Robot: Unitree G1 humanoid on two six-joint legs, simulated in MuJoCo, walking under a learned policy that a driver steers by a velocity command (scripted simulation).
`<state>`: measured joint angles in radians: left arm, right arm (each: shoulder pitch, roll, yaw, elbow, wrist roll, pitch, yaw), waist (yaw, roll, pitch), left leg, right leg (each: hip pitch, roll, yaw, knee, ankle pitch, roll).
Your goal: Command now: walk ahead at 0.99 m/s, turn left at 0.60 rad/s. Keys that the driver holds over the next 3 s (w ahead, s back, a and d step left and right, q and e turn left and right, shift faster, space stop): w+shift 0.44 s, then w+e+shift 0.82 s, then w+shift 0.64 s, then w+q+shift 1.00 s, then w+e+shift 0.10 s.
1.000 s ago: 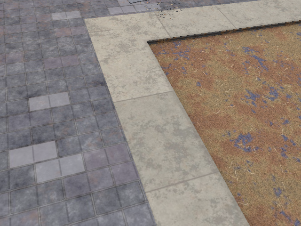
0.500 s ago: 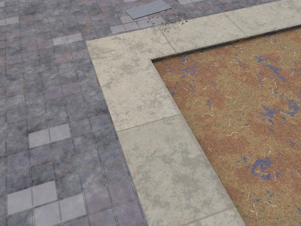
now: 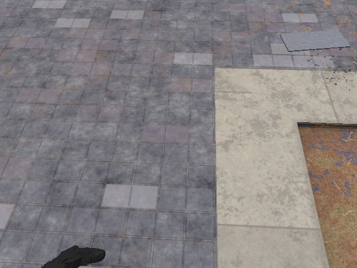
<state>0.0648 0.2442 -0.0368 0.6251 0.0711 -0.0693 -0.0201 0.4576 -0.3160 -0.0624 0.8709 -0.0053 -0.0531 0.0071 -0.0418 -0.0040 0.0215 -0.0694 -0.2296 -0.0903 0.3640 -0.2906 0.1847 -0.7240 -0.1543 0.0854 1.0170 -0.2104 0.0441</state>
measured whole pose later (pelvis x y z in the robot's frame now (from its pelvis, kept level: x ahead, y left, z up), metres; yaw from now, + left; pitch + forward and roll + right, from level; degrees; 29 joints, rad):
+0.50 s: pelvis +0.49 -0.04 +0.00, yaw +7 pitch +2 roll -3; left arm 0.57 0.27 0.04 0.95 0.00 -0.11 -0.02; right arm 0.00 -0.27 0.02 0.66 -0.04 -0.06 0.07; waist 0.08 0.04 0.01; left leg -0.74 0.09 -0.02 0.79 -0.01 0.08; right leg 0.10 0.08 -0.05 0.16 -0.30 -0.04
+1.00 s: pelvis +0.97 -0.01 -0.02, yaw -14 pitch +1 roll +2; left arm -0.01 0.31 0.03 0.68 0.02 -0.01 -0.08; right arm 0.49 -0.28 -0.04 0.95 -0.02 -0.11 -0.01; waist -0.05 -0.03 0.04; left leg 0.25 -0.02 0.31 0.21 -0.44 -0.03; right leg -0.74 -0.04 -0.16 0.77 0.04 -0.15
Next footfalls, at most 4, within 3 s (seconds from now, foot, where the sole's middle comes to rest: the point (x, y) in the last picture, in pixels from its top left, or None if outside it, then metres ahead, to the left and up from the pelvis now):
0.18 right None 0.40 -0.15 -0.77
0.62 left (152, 191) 0.81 0.12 -0.77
1.06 right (196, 118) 1.22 -0.10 -0.77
1.48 left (198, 61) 1.66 -0.14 -0.77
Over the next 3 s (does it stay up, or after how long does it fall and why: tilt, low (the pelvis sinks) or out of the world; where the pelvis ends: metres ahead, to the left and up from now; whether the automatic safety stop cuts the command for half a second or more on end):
stays up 2.66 -0.83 0.01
